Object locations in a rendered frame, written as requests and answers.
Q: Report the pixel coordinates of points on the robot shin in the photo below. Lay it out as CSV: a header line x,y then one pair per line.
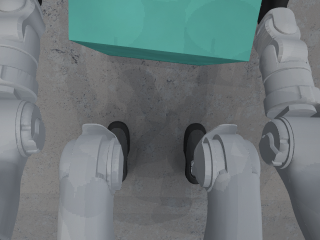
x,y
87,129
227,129

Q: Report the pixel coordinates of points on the robot left upper arm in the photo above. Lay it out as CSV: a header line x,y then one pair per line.
x,y
22,133

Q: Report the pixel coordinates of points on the robot left shin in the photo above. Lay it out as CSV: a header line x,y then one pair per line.
x,y
87,129

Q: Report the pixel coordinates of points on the robot right shin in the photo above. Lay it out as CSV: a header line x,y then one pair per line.
x,y
227,129

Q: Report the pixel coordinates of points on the robot right forearm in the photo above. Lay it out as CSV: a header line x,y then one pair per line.
x,y
284,66

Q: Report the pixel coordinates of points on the carton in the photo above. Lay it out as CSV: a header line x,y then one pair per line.
x,y
192,32

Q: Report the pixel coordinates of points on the right robot hand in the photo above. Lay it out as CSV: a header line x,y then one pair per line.
x,y
267,5

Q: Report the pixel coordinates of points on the robot left forearm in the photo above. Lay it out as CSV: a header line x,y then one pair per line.
x,y
21,29

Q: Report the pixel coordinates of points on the robot right upper arm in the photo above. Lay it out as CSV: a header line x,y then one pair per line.
x,y
292,146

